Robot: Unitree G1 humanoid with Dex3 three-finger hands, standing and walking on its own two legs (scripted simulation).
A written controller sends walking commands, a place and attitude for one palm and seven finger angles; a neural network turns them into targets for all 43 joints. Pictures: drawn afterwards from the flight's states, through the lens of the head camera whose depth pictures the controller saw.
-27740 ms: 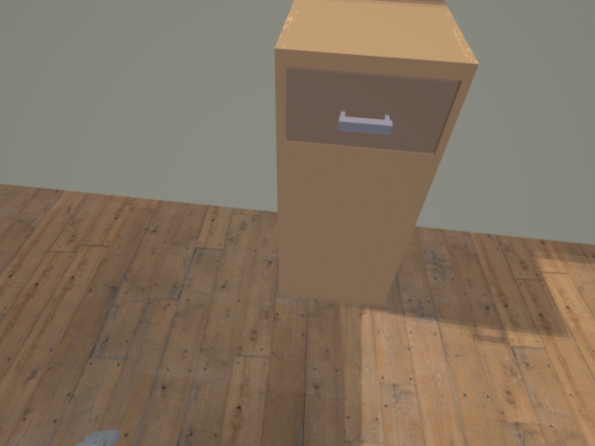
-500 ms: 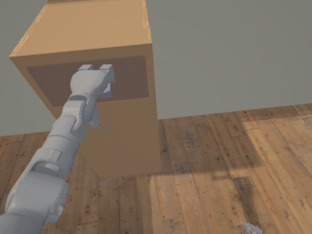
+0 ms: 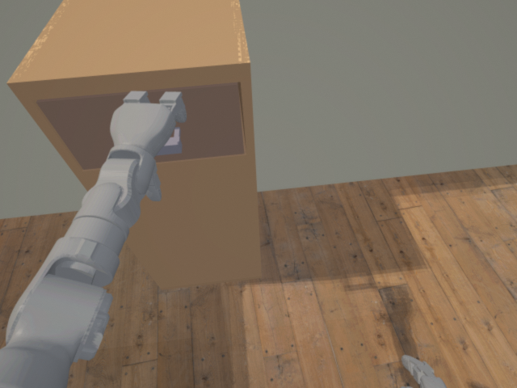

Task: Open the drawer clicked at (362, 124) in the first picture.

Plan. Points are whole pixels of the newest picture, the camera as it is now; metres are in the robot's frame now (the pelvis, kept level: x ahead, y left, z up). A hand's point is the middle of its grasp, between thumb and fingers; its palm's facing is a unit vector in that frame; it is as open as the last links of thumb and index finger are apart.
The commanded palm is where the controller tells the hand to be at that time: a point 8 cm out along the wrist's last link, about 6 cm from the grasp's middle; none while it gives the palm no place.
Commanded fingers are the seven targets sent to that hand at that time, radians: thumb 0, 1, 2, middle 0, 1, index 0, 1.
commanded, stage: re-aim the fingers above the handle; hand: left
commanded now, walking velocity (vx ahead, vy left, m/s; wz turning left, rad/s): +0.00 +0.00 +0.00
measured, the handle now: (151, 140) +0.55 +0.23 +0.05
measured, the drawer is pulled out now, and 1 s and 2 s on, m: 0.00 0.00 0.00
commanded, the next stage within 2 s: lower the fingers behind the handle in 1.02 s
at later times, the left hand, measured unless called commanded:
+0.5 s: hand (140, 128) +0.49 +0.21 +0.13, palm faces +0.21 -0.01 -0.98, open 13.8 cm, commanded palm +0.45 +0.23 +0.17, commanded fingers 0.00 -0.50 0.30 -0.30 -1.20 -0.30 -1.20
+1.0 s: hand (130, 122) +0.49 +0.22 +0.15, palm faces +0.21 +0.07 -0.97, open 13.8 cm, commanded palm +0.45 +0.23 +0.17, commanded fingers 0.00 -0.50 0.30 -0.30 -1.20 -0.30 -1.20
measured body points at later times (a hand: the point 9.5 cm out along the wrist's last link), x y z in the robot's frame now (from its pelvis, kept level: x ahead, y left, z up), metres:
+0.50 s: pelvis +0.01 +0.01 +0.00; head +0.07 -0.01 +0.44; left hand +0.48 +0.21 +0.18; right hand +0.10 -0.26 -0.14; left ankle -0.03 +0.11 -0.73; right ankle +0.03 -0.10 -0.73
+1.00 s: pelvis +0.01 +0.00 +0.00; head +0.07 -0.02 +0.45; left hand +0.48 +0.22 +0.20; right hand +0.13 -0.24 -0.14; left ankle -0.03 +0.11 -0.73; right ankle +0.03 -0.10 -0.73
